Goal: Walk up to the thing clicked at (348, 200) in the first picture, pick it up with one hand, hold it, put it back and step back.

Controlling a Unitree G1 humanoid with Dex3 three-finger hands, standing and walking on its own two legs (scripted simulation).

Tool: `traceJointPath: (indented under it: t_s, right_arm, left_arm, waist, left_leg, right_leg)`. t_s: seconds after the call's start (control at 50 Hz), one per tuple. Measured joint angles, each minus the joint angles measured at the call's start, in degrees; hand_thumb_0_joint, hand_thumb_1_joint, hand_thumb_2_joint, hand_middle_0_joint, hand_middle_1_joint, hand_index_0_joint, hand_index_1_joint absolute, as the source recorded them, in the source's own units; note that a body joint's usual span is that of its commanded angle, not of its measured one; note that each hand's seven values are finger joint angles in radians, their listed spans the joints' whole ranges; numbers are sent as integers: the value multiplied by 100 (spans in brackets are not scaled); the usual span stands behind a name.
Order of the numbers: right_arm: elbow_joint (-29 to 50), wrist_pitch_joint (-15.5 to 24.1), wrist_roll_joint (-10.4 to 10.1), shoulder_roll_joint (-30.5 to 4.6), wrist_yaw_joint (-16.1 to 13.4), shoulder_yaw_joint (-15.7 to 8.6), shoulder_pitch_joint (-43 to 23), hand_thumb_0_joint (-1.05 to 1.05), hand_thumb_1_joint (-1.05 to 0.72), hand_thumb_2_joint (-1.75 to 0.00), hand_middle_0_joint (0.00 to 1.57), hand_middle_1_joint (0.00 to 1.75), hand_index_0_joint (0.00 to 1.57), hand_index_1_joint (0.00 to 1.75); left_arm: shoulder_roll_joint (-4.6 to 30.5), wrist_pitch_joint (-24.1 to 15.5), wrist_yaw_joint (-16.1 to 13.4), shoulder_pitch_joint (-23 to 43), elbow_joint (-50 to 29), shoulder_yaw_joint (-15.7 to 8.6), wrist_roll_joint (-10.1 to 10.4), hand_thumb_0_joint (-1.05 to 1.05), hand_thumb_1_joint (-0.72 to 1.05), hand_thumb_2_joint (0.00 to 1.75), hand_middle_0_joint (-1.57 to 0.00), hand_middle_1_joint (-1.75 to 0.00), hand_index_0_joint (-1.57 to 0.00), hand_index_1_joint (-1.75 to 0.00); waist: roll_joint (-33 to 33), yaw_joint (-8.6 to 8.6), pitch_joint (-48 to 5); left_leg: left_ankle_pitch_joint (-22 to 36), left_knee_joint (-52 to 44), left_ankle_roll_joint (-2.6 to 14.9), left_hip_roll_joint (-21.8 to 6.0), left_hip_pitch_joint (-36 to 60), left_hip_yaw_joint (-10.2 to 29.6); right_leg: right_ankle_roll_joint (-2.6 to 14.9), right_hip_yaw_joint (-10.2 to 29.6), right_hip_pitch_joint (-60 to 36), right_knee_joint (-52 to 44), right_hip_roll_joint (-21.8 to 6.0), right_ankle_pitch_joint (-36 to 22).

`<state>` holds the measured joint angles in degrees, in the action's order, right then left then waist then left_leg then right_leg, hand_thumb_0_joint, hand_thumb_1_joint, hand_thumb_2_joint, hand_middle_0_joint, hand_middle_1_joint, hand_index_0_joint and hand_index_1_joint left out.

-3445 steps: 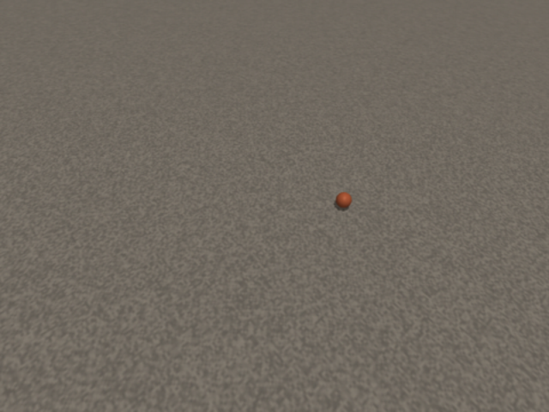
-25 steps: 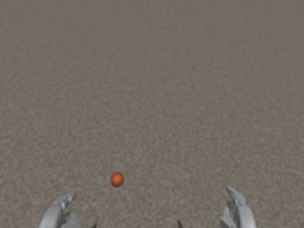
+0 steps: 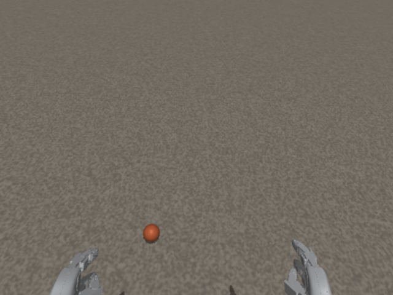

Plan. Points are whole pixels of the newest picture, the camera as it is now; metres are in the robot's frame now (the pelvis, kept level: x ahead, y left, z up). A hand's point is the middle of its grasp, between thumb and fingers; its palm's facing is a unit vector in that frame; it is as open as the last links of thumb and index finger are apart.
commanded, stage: stand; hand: left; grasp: from above
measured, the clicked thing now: (151, 232) +0.53 +0.18 -0.67
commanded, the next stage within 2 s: none
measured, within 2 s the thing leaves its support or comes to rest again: neither
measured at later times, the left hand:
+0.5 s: hand out of the picture +0.07 +0.24 -0.11, palm faces +0.04 -0.95 -0.32, open 7.4 cm
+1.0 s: hand out of the picture +0.04 +0.23 -0.09, palm faces +0.03 -0.94 -0.33, open 7.4 cm
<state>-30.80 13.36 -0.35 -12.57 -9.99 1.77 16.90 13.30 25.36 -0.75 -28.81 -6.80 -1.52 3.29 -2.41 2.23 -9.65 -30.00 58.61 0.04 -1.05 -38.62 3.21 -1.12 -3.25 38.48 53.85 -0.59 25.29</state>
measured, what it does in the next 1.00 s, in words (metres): rises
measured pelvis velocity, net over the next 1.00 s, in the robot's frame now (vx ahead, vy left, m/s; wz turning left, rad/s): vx -0.01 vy -0.01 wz -0.01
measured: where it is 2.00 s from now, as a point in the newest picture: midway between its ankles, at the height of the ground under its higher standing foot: outside the picture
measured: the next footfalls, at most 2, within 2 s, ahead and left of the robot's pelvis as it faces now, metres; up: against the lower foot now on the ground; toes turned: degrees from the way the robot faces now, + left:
none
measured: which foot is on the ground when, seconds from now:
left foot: down 0.00-1.00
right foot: down 0.00-1.00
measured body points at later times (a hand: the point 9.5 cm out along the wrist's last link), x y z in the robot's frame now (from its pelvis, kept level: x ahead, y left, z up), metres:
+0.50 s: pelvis +0.00 +0.01 +0.05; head +0.01 +0.01 +0.50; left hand +0.07 +0.29 -0.08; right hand +0.08 -0.28 -0.08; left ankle -0.01 +0.11 -0.68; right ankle +0.02 -0.14 -0.68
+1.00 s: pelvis -0.01 -0.01 +0.07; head -0.02 -0.01 +0.52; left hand +0.04 +0.28 -0.07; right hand +0.05 -0.29 -0.08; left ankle -0.01 +0.11 -0.68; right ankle +0.02 -0.14 -0.68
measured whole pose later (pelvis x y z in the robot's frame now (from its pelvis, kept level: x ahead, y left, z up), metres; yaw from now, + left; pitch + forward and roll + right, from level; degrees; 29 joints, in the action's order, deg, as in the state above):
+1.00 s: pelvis -0.01 -0.01 +0.07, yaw +0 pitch -5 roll +0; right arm -63.3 -0.2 1.9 -16.8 -0.9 -2.4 9.6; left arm 16.4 0.2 -1.3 -9.0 65.2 -2.0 -1.5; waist -0.8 -1.0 3.6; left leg -11.5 20.5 0.0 0.7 -4.6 0.7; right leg -1.1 -1.2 7.4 21.6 -2.2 9.7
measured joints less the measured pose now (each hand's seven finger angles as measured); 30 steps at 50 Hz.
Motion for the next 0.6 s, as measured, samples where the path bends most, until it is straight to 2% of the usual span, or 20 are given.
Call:
traceJointPath:
  t_s: [0.08, 0.1, 0.14, 0.18, 0.26, 0.36, 0.48, 0.6]
  right_arm:
    - [18, 12, -7, 3, 0, 6, 9, 1, -90, -90, 20, 30, 20, 30]
    - [-98, -23, 174, 6, 53, -47, -72, 1, -90, -90, 20, 30, 20, 30]
    - [-547, -368, 496, -92, 305, -75, -341, 1, -90, -90, 20, 30, 20, 30]
    - [-946, -701, 598, -224, 568, -79, -538, 1, -90, -90, 20, 30, 20, 30]
    - [-1445, -998, 460, -336, 847, -254, -640, 1, -90, -90, 20, 30, 20, 30]
    - [-1872, -1157, 419, -407, 936, -435, -564, 1, -91, -90, 20, 30, 20, 30]
    - [-2357, -1254, 370, -405, 892, -459, -459, 1, -91, -90, 20, 30, 20, 30]
    - [-2733, -1294, 285, -325, 850, -421, -522, 1, -91, -90, 20, 30, 20, 30]
  left_arm:
    - [1, 14, 4, -12, -23, -3, 7, 1, 90, 90, -20, -30, -20, -30]
    - [36, -274, -16, 142, 251, 56, -116, 1, 90, 90, -21, -30, -20, -30]
    - [123, -1029, -47, 713, 1333, 146, -374, 1, 90, 90, -21, -30, -20, -30]
    - [189, -1493, -56, 1171, 2336, 158, -523, 1, 90, 90, -21, -30, -20, -30]
    - [303, -1938, -49, 1557, 3675, 46, -586, 1, 90, 90, -21, -30, -20, -30]
    - [378, -2218, -66, 1603, 4855, -77, -589, 1, 90, 90, -21, -30, -20, -30]
    - [316, -2351, -69, 1600, 5842, -113, -528, 1, 90, 90, -21, -30, -20, -30]
    - [245, -2418, -82, 1638, 6488, -81, -493, 1, 90, 90, -21, -30, -20, -30]
  waist:
    - [3, -1, 8]
    - [41, -47, 182]
    - [170, -208, 550]
    - [231, -304, 773]
    - [317, -373, 1007]
    - [320, -340, 1104]
    - [270, -355, 1206]
    - [246, -370, 1314]
  left_leg:
    - [6, -2, 1, -2, -11, 0]
    - [23, -45, 9, 8, 136, -28]
    - [131, -273, 35, 63, 531, -131]
    - [256, -524, 52, 115, 834, -181]
    - [497, -1045, 66, 207, 1334, -249]
    - [728, -1607, 90, 232, 1833, -255]
    - [1030, -2327, 104, 238, 2430, -262]
    - [1348, -2987, 100, 267, 2930, -283]
  right_leg:
    - [0, 0, 10, -6, 3, -9]
    - [5, 27, -117, -19, -7, -14]
    - [29, 124, -429, -111, -61, -63]
    - [23, 173, -685, -268, -113, -141]
    - [-11, 238, -1109, -622, -203, -291]
    - [-48, 237, -1605, -1165, -227, -508]
    - [-82, 232, -2211, -1902, -229, -823]
    - [-86, 247, -2661, -2462, -256, -1087]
